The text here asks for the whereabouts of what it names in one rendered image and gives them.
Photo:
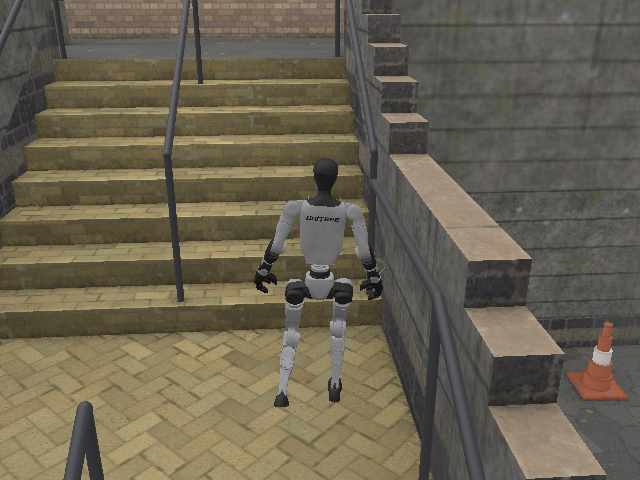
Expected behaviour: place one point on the robot left upper arm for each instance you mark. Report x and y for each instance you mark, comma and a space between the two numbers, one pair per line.
291, 209

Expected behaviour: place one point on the robot right foot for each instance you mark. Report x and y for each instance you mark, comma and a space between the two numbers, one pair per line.
334, 394

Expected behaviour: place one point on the robot right hand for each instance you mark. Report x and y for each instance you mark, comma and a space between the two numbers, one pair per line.
368, 285

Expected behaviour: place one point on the left robot forearm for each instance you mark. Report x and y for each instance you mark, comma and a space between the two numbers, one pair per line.
268, 260

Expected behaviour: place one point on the robot right upper arm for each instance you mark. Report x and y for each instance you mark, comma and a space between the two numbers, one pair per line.
354, 213

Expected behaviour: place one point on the right robot forearm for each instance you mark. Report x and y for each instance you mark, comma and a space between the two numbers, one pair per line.
371, 268

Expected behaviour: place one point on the robot left shin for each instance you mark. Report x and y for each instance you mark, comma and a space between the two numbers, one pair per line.
287, 358

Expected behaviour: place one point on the robot left hand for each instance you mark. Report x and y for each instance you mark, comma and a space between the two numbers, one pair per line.
268, 278

